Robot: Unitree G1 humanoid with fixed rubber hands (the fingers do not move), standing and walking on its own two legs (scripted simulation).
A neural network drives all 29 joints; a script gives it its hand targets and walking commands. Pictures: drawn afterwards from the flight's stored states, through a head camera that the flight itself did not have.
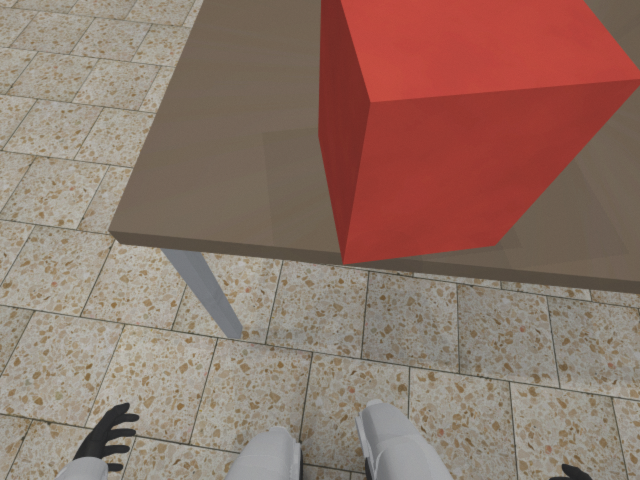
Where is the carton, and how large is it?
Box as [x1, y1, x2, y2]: [318, 0, 639, 264]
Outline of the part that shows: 343,264 494,245 639,85 639,70 583,0 321,0 318,136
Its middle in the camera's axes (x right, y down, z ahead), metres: +0.13 -0.16 +0.48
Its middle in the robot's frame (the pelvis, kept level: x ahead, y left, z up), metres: +0.52 -0.11 +0.10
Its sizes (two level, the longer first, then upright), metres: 0.244 0.225 0.285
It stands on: a table, 0.71 m high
